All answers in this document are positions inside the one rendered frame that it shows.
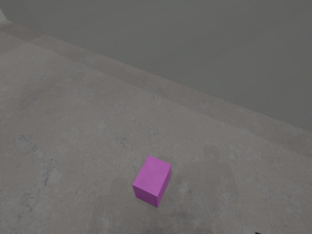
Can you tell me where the carton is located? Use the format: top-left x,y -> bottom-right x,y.
133,155 -> 172,208

